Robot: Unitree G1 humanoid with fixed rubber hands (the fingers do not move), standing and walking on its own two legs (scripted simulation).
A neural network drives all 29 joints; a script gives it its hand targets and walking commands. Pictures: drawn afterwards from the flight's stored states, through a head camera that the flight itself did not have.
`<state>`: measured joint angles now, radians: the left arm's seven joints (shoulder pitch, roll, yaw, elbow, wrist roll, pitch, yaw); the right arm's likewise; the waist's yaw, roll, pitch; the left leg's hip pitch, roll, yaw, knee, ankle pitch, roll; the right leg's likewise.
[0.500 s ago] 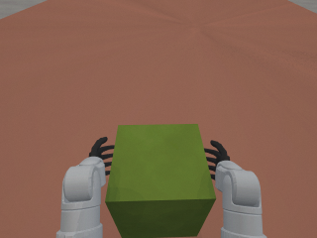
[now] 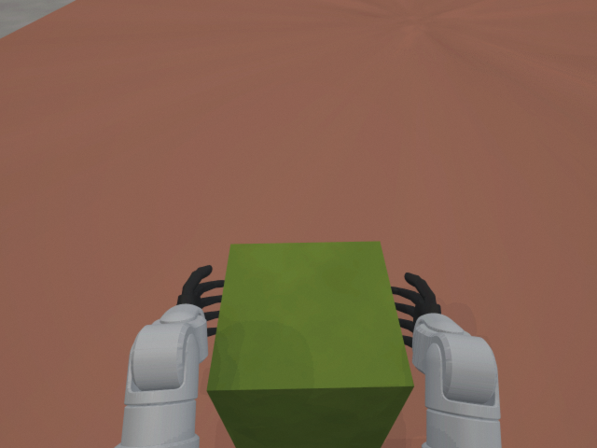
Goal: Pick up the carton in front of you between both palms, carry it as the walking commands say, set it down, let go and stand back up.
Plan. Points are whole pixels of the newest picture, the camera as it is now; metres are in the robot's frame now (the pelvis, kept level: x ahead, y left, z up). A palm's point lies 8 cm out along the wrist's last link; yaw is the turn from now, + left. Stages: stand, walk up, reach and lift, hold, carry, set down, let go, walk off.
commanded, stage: carry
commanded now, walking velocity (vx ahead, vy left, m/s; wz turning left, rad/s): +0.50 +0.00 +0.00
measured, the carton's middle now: (307, 351) +0.27 +0.00 -0.02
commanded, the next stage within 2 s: none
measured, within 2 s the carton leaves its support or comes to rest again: neither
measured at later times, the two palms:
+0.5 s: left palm (210, 151) +0.61 +0.18 +0.08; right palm (369, 156) +0.59 -0.11 +0.09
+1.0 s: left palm (254, 83) +0.94 +0.14 +0.06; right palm (370, 86) +0.93 -0.16 +0.06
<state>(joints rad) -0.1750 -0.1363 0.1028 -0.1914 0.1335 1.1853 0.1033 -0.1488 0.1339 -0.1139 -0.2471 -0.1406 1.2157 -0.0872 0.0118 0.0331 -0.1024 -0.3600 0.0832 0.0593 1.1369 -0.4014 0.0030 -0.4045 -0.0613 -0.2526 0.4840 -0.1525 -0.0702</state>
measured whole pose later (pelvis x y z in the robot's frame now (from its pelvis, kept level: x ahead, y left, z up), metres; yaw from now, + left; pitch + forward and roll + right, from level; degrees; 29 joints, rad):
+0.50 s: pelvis +0.33 +0.05 +0.00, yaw -4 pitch +4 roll +0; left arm -0.19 -0.14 0.14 -0.31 0.13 1.25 0.10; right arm -0.19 0.14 -0.10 -0.29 -0.12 1.24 -0.09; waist -0.02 -0.03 -0.09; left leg -0.38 0.06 0.26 0.47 -0.17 0.08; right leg -0.39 -0.08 -0.07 1.14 -0.38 0.00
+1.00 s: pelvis +0.67 -0.01 +0.00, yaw +0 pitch +4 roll +0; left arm -0.17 -0.14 0.10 -0.24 0.13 1.18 0.10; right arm -0.15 0.13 -0.10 -0.29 -0.14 1.21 -0.08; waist 0.02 0.03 -0.04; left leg -0.36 0.09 0.05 1.16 -0.37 0.01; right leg -0.38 -0.05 -0.26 0.46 -0.15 -0.08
